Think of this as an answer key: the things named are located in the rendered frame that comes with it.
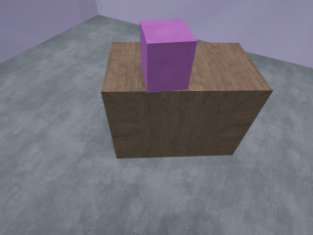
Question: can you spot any pedestal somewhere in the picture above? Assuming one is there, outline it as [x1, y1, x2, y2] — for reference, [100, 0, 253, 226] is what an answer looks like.
[101, 42, 273, 159]

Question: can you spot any carton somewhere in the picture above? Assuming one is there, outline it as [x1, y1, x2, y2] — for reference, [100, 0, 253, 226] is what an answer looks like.
[140, 19, 198, 93]

